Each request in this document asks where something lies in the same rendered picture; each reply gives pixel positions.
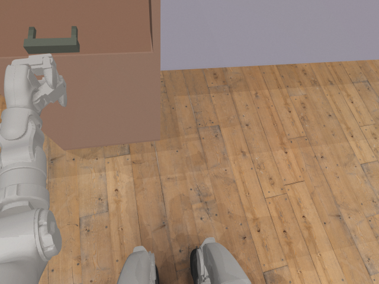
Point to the robot left upper arm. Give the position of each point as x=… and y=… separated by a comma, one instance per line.
x=28, y=240

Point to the robot right thigh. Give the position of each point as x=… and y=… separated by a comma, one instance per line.
x=216, y=262

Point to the cabinet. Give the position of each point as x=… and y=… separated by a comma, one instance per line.
x=112, y=98

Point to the left robot forearm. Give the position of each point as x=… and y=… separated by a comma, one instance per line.
x=23, y=163

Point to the handle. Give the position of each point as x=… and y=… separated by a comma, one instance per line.
x=35, y=45

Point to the left robot hand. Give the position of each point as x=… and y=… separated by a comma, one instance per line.
x=22, y=89

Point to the robot left thigh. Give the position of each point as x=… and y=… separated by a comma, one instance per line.
x=139, y=268

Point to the robot thigh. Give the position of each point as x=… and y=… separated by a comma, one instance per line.
x=216, y=262
x=139, y=268

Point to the drawer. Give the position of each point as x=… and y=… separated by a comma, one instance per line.
x=104, y=26

